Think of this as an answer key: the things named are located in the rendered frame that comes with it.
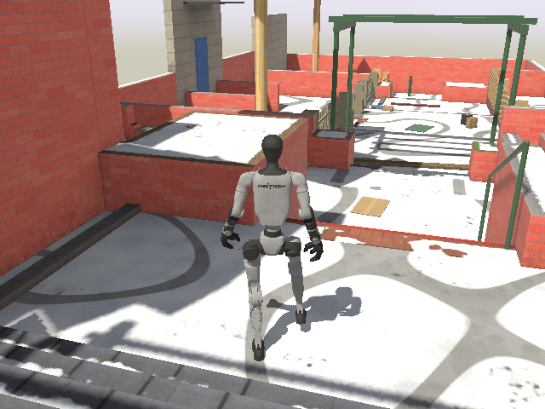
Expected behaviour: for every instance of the left robot forearm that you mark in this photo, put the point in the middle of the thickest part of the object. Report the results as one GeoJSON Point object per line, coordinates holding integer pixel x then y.
{"type": "Point", "coordinates": [230, 223]}

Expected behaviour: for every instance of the right robot forearm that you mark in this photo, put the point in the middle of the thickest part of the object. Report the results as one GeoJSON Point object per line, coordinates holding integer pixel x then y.
{"type": "Point", "coordinates": [312, 228]}

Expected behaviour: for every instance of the robot right thigh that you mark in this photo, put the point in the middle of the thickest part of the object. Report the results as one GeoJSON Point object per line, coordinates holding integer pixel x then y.
{"type": "Point", "coordinates": [292, 249]}

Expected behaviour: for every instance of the left robot hand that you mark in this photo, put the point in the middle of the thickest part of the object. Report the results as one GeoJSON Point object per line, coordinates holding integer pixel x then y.
{"type": "Point", "coordinates": [224, 239]}

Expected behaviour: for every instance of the left robot shin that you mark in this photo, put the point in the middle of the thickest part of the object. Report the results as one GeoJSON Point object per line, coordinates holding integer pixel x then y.
{"type": "Point", "coordinates": [255, 320]}

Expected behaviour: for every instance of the left robot upper arm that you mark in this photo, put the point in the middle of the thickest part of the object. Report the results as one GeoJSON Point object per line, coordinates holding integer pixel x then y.
{"type": "Point", "coordinates": [245, 180]}

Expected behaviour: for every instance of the right robot upper arm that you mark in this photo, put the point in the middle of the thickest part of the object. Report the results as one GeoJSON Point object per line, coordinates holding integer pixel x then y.
{"type": "Point", "coordinates": [299, 180]}

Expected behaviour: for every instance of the right robot hand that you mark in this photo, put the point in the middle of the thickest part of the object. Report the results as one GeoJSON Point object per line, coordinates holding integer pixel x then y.
{"type": "Point", "coordinates": [316, 248]}

